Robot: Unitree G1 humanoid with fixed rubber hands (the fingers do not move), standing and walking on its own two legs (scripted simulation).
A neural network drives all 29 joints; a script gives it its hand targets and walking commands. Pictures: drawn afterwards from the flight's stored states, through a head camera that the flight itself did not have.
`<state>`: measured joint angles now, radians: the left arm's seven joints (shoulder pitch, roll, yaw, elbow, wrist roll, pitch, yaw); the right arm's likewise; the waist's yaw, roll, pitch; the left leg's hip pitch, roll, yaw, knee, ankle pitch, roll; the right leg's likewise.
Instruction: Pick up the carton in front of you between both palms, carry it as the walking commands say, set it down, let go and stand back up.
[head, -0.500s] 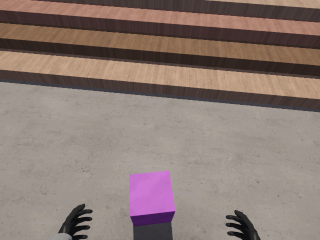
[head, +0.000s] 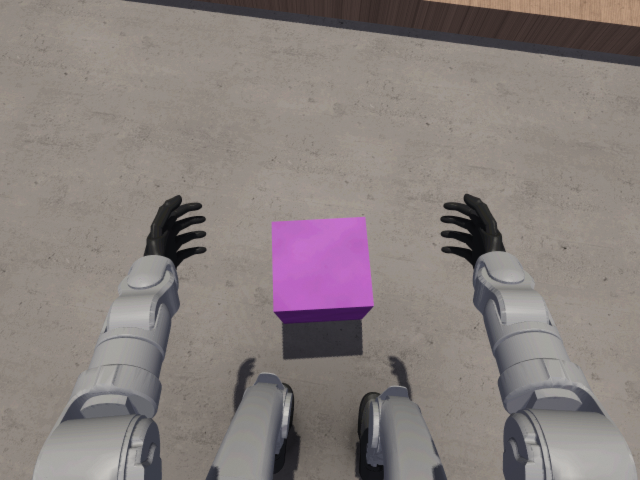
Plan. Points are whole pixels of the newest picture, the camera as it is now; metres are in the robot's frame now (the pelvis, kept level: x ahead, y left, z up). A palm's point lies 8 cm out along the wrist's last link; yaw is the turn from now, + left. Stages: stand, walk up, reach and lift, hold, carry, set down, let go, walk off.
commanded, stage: reach and lift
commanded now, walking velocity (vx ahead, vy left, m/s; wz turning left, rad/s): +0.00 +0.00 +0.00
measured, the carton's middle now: (320, 275) +0.47 +0.04 -0.55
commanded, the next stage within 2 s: none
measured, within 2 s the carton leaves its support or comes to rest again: leaves its support in 1.98 s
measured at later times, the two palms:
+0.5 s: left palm (198, 220) +0.46 +0.24 -0.18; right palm (442, 208) +0.52 -0.15 -0.18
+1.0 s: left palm (233, 265) +0.45 +0.23 -0.42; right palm (408, 257) +0.50 -0.14 -0.42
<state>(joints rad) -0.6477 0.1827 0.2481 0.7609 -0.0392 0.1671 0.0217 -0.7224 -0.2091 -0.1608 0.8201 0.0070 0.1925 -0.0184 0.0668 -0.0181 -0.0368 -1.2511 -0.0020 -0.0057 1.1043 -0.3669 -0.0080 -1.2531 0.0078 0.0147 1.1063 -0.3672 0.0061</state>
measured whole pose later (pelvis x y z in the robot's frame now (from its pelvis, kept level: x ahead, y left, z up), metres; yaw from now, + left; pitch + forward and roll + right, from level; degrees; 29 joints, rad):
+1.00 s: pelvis -0.05 +0.00 -0.26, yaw +1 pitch +43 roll +1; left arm -1.26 0.30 0.21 1.00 -0.20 0.07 0.11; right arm -1.36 -0.37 -0.06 1.07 0.17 0.10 -0.11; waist 0.08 -0.01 0.17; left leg -2.26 -0.04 -0.02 2.01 -0.51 -0.04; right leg -2.26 0.05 0.04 2.03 -0.53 0.03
